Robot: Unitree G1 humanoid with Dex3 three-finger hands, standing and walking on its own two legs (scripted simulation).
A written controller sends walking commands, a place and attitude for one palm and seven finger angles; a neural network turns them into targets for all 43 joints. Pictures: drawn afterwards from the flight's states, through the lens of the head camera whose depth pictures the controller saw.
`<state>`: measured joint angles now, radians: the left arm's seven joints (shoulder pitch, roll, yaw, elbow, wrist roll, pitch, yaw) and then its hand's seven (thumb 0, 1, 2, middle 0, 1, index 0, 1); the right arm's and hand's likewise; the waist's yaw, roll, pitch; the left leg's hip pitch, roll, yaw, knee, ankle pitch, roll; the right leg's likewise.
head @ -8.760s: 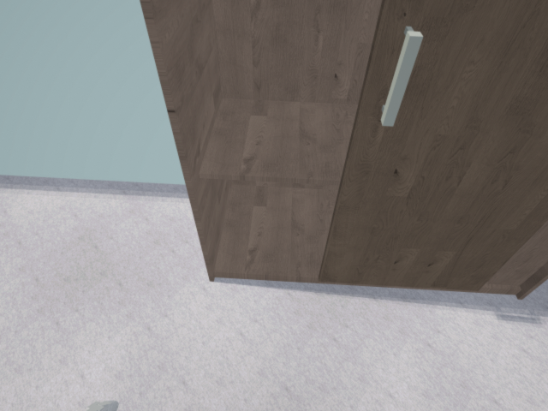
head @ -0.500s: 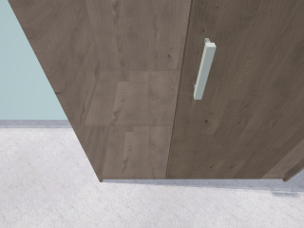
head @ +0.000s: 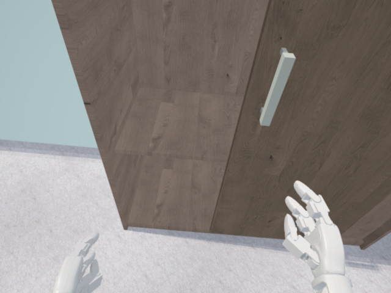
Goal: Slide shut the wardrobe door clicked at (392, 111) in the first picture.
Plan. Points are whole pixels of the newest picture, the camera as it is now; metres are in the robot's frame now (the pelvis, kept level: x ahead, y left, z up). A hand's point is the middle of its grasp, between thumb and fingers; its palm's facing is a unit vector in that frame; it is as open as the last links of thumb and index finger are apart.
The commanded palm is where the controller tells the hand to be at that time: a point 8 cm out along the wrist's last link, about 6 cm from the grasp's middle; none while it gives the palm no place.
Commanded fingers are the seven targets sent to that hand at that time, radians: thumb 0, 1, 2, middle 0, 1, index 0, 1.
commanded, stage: raise the hand with hooked fingers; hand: right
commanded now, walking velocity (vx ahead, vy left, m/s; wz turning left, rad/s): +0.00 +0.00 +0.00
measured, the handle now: (273, 88) +0.56 -0.12 +0.18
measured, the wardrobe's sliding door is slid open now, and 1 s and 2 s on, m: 0.43 0.43 0.43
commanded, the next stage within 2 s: move the hooked fingers beside the handle in 1.80 s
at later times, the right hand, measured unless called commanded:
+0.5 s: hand (316, 258) +0.20 -0.18 +0.07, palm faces -0.15 +0.99 -0.05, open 10.9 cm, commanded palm +0.17 -0.26 +0.08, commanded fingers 0.00 0.06 -0.49 0.27 0.92 0.27 0.92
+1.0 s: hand out of the picture +0.23 -0.27 +0.17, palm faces +0.06 +0.99 -0.09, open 13.6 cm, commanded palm +0.20 -0.31 +0.16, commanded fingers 0.00 0.50 -0.30 0.30 1.20 0.30 1.20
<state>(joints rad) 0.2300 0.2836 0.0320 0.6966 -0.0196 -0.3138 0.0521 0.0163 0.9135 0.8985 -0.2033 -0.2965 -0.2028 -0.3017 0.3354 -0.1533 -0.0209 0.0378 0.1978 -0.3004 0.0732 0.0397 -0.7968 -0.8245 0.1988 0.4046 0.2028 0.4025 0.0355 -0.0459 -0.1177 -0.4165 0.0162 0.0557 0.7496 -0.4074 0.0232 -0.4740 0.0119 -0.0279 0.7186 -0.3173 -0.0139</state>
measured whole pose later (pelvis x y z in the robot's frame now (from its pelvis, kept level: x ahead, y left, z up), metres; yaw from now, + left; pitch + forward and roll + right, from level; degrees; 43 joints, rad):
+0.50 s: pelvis -0.03 +0.00 -0.02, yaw -1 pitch +4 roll +2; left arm 0.24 0.20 -0.09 0.59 -0.04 -0.22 0.08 0.01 0.90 0.90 -0.21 -0.30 -0.21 -0.30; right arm 0.26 -0.31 -0.18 0.01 0.31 -0.17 0.39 0.01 -0.16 -0.58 0.25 0.77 0.26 0.77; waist 0.00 -0.05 -0.06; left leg -0.49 -0.02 0.10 0.84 -0.41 0.04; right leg -0.59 -0.03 0.01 0.87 -0.34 0.00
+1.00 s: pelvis -0.02 -0.01 +0.01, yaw -1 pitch -2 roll +2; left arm 0.23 0.26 -0.07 0.61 -0.06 -0.32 0.09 0.01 0.90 0.90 -0.20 -0.30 -0.20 -0.30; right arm 0.08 -0.40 -0.38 0.01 0.36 -0.06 0.39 -0.01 0.41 -0.34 0.30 1.14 0.30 1.14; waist -0.05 -0.04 -0.03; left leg -0.23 0.00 0.08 0.57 -0.31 0.01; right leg -0.33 0.00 0.00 0.62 -0.26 -0.03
